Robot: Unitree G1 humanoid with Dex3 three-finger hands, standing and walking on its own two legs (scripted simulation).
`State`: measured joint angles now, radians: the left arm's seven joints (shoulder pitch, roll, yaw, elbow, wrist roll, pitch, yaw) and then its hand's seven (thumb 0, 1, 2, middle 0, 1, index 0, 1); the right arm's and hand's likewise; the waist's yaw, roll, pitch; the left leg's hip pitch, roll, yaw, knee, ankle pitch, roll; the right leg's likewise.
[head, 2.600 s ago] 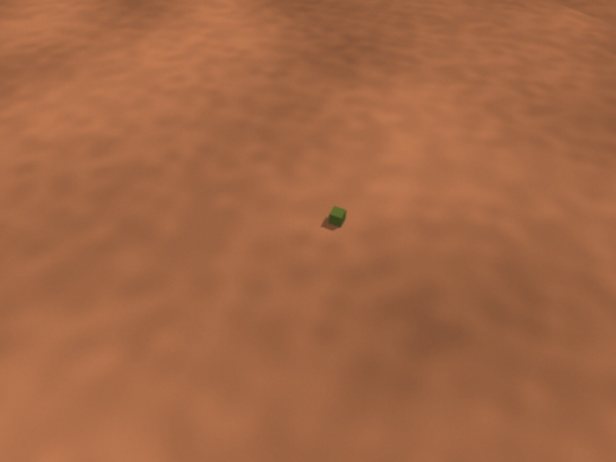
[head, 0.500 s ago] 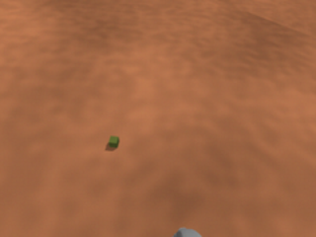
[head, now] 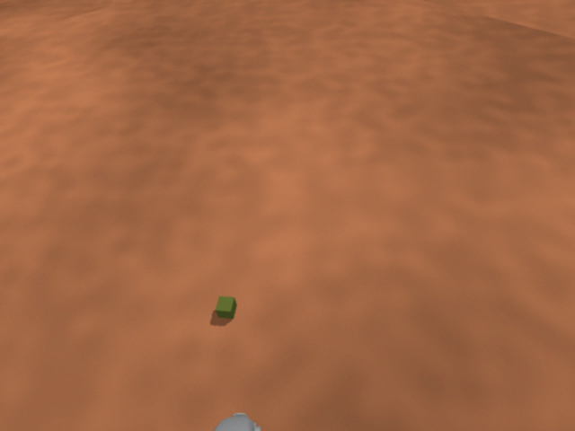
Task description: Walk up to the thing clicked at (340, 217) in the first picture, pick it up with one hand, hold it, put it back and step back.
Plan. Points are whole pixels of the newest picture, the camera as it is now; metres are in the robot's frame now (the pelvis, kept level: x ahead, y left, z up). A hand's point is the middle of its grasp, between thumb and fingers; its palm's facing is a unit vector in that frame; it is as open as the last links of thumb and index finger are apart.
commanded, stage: walk up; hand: left
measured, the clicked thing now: (226, 307) +0.70 +0.31 -0.74
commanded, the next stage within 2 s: none
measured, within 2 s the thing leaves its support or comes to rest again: neither
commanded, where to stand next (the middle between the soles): +0.34 +0.07 m, yaw +2 degrees
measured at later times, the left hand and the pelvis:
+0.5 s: hand (103, 395) +0.23 +0.34 -0.15, palm faces -0.04 -0.94 -0.34, open 7.4 cm; pelvis +0.17 +0.06 +0.00, yaw +1 degrees
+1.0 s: hand (132, 331) +0.34 +0.33 -0.15, palm faces +0.01 -0.92 -0.39, open 7.4 cm; pelvis +0.27 +0.06 -0.02, yaw +2 degrees
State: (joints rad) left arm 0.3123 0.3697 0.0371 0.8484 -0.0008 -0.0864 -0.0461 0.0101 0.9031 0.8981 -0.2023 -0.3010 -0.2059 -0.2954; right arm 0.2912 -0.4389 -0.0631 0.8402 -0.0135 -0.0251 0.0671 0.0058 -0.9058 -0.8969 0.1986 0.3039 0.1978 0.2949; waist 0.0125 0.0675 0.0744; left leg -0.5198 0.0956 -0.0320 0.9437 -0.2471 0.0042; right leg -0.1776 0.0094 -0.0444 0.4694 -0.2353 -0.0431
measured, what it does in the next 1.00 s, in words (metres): walks ahead: left foot, then right foot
